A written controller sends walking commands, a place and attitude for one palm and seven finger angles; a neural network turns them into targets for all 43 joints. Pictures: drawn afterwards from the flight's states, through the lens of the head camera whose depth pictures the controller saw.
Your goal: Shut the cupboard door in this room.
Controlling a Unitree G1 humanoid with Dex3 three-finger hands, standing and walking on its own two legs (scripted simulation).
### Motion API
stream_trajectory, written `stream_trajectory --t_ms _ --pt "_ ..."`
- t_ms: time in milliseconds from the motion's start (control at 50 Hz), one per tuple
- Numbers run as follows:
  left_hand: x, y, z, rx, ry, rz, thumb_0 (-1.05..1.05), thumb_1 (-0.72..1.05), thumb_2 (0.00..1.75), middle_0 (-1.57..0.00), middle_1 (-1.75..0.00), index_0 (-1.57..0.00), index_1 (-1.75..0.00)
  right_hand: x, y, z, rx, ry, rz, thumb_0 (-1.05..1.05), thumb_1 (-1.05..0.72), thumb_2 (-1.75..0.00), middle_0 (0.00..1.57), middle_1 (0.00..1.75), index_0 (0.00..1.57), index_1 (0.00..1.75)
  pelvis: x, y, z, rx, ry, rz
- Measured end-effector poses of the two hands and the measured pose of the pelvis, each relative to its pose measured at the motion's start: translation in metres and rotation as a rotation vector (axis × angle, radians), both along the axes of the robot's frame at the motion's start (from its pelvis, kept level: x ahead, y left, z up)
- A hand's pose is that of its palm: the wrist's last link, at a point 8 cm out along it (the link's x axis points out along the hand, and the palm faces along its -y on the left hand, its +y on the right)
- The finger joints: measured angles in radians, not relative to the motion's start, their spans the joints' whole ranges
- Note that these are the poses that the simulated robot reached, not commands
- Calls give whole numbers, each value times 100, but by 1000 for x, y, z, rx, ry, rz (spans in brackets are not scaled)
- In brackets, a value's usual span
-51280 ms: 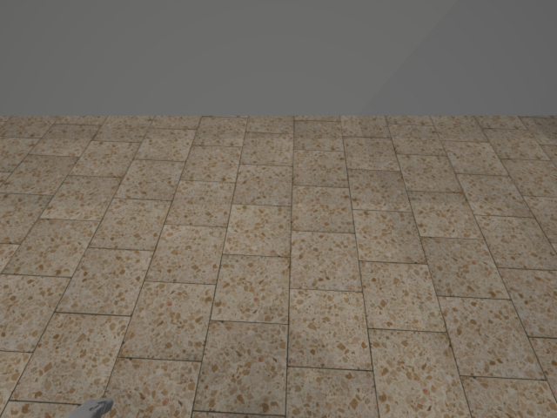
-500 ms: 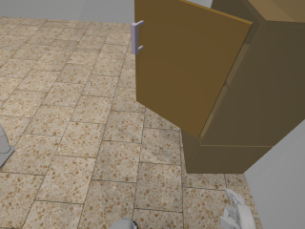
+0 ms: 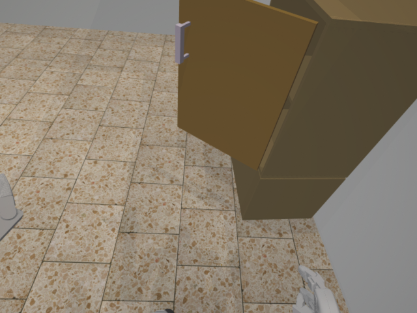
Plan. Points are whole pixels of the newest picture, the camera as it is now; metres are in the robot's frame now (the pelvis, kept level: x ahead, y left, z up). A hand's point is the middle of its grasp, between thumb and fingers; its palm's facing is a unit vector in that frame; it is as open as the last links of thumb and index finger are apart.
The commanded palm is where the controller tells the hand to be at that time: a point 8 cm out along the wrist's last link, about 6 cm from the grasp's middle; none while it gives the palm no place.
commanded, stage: stop stepping back and stand still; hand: left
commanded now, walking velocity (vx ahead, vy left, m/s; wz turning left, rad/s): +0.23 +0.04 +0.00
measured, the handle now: (183, 42) +0.89 +0.16 +0.08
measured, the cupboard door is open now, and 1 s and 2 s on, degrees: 52 52 52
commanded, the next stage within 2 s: let the arm hang, fingers relaxed in 1.40 s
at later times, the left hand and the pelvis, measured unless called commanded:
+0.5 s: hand out of the picture +0.15 +0.28 +0.19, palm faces +0.41 -0.81 -0.42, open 7.4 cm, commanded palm +0.09 +0.32 +0.19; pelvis -0.06 +0.03 +0.00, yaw -1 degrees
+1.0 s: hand out of the picture +0.16 +0.33 +0.18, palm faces +0.41 -0.79 -0.45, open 7.4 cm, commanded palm +0.09 +0.37 +0.19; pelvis -0.05 +0.08 +0.01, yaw -1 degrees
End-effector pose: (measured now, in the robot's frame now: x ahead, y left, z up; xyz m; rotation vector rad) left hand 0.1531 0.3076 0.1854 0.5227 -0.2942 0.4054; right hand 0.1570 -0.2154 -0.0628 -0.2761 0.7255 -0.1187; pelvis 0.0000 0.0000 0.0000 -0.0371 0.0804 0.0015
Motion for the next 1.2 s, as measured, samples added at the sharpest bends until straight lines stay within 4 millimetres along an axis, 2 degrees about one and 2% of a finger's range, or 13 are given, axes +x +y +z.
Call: stream_trajectory --t_ms 60,160,240,300,360,420,560,640,760,860,980,1060,1200 --pt "-7 -7 3 -16 8 -26 2 88 90 -21 -30 -21 -31 -26 -2 -7 20 28 -27 1 -90 -90 20 30 20 30 -17 -1 2 -19 -36 11" --pt "-27 -8 13 8 -17 -43 2 88 90 -22 -30 -22 -31 -63 -12 -10 19 33 -97 1 -90 -90 20 30 20 30 -25 -1 0 -12 -93 14" --pt "-39 6 13 0 -84 -7 2 88 90 -22 -30 -22 -31 -81 -22 -18 -25 51 -131 1 -90 -90 20 30 20 30 -24 8 -5 -16 -125 11" --pt "-36 21 7 -32 -151 26 2 88 90 -22 -30 -22 -31 -87 -25 -24 -65 72 -142 1 -90 -90 20 30 20 30 -24 19 -13 -20 -146 19" --pt "-28 33 0 -68 -162 39 2 88 90 -21 -30 -21 -31 -88 -19 -26 -73 62 -152 2 -91 -90 20 30 20 30 -31 28 -18 -17 -150 12" --pt "-25 31 2 -68 -110 18 2 89 90 -21 -30 -21 -30 -87 -3 -18 -28 34 -138 2 -91 -90 20 29 20 30 -44 28 -10 -7 -143 0" --pt "-63 7 26 55 -5 -78 2 88 90 -21 -30 -21 -31 -83 27 -5 73 1 -62 1 -90 -90 20 30 20 30 -61 28 5 38 -103 -32" --pt "-69 26 33 45 -38 12 2 88 90 -22 -30 -22 -31 -85 31 -6 64 45 -47 1 -90 -90 20 30 20 30 -55 34 13 58 -84 -25" --pt "-53 59 8 -63 -16 126 1 88 90 -21 -30 -21 -31 -72 29 -17 5 57 -54 1 -90 -90 20 30 20 30 -46 57 5 24 -75 19" --pt "-39 63 -4 -60 62 65 2 89 90 -21 -30 -21 -30 -59 42 -5 13 12 -87 2 -91 -90 20 30 20 30 -45 68 7 43 -80 -9" --pt "-34 63 11 18 35 -23 2 88 90 -21 -30 -21 -31 -52 63 7 46 -45 -77 1 -91 -90 20 30 20 30 -50 74 8 29 -69 -16" --pt "-39 70 14 33 36 -26 2 88 90 -22 -30 -22 -31 -56 71 7 59 -41 -75 1 -90 -90 20 30 20 30 -53 79 9 23 -63 -19" --pt "-53 83 1 -19 79 34 2 88 90 -22 -30 -22 -31 -76 76 -3 51 21 -71 1 -90 -90 20 30 20 30 -60 86 10 20 -62 -12"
